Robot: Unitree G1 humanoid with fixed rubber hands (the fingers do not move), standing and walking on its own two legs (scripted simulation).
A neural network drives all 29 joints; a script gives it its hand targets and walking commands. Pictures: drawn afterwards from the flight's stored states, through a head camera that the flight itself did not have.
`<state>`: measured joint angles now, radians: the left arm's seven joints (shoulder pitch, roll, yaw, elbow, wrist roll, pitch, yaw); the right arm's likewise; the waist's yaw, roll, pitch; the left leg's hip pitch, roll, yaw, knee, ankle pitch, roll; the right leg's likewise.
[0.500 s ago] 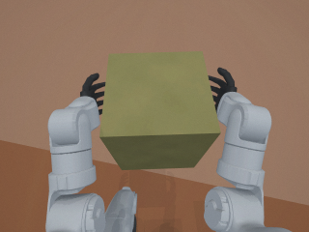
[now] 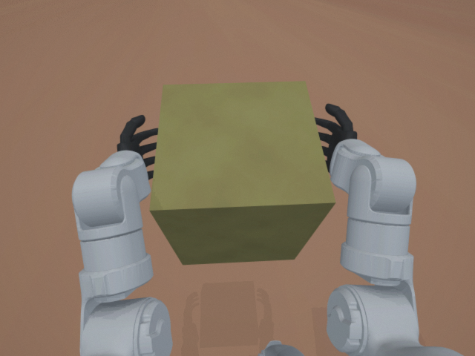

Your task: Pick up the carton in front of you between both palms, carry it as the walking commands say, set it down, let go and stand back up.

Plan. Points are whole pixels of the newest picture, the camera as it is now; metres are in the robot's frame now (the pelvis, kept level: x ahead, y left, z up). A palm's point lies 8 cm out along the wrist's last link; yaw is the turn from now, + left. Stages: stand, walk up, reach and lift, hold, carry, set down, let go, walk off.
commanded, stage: carry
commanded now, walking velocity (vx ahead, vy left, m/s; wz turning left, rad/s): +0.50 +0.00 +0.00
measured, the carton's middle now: (237, 183) +0.38 -0.03 +0.10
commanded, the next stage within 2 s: none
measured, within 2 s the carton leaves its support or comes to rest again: neither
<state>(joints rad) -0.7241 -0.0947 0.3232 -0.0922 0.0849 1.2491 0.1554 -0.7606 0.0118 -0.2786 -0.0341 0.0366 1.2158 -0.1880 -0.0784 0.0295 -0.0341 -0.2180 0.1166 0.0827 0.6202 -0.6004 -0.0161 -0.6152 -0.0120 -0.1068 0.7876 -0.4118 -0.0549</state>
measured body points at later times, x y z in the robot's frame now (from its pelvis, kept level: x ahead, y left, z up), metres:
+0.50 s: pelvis +0.32 +0.01 +0.05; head +0.34 +0.02 +0.50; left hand +0.70 +0.13 +0.19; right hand +0.68 -0.17 +0.21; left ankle +0.34 +0.07 -0.68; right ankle +0.25 -0.12 -0.59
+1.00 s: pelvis +0.66 -0.06 +0.07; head +0.71 -0.07 +0.51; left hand +0.96 +0.12 +0.12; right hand +1.00 -0.18 +0.13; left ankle +0.66 +0.08 -0.61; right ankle +0.68 -0.09 -0.68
